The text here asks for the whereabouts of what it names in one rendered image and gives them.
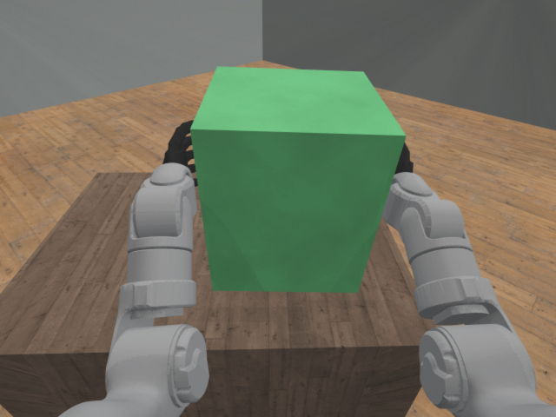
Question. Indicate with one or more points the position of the left robot hand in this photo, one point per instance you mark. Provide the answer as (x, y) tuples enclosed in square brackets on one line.
[(178, 145)]

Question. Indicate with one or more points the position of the carton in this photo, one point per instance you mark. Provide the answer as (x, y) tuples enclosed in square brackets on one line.
[(293, 168)]

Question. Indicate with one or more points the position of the robot left upper arm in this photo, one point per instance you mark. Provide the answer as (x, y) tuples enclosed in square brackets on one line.
[(153, 372)]

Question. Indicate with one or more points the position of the robot right upper arm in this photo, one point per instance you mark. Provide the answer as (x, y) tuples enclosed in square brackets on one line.
[(479, 371)]

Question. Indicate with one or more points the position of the pedestal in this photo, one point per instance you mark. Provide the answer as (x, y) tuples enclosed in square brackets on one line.
[(269, 354)]

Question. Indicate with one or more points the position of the right robot forearm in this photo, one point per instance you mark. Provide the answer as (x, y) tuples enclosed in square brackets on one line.
[(450, 289)]

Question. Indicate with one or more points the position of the right robot hand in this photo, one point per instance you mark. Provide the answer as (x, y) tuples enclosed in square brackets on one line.
[(404, 163)]

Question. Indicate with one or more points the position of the left robot forearm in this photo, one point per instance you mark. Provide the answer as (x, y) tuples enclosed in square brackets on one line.
[(160, 242)]

